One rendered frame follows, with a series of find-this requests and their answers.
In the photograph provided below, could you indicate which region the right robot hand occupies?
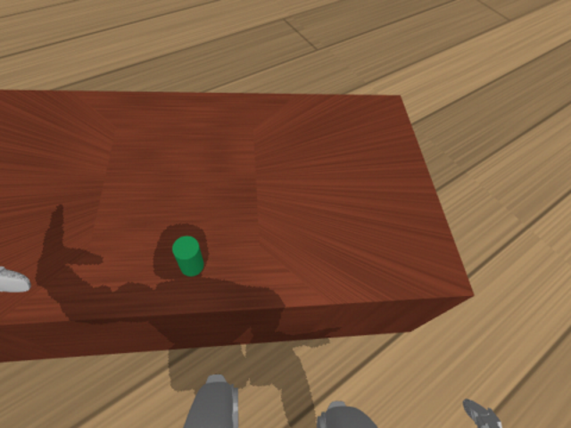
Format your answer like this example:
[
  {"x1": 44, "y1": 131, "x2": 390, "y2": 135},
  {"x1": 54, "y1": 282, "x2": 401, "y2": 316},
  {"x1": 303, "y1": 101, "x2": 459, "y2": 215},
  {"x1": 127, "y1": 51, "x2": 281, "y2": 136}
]
[{"x1": 463, "y1": 399, "x2": 502, "y2": 428}]

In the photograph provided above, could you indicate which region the left robot hand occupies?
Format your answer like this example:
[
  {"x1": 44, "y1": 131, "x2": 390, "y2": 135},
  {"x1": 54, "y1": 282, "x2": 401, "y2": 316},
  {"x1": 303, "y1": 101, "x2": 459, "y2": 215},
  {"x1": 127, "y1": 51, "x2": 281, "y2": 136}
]
[{"x1": 0, "y1": 267, "x2": 31, "y2": 292}]

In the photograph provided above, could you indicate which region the can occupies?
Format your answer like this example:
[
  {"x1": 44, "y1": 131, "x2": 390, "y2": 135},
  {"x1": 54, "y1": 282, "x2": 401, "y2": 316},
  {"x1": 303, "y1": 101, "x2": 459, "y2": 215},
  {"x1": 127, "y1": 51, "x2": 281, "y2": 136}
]
[{"x1": 172, "y1": 236, "x2": 204, "y2": 276}]

